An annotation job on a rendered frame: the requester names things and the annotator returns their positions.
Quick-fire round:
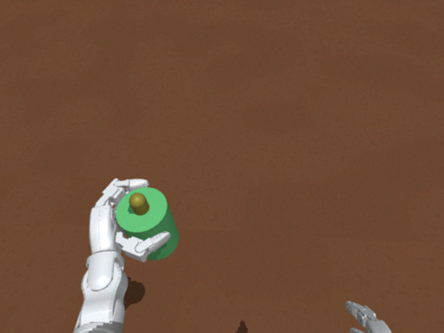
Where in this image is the left robot arm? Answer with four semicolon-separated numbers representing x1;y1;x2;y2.
73;250;128;333

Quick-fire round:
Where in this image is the bottle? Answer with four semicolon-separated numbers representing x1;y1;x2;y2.
116;187;179;260

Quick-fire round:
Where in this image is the left robot hand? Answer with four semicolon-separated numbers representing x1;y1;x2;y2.
89;178;171;262

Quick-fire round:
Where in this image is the right robot hand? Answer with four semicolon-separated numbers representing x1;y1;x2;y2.
345;301;392;333

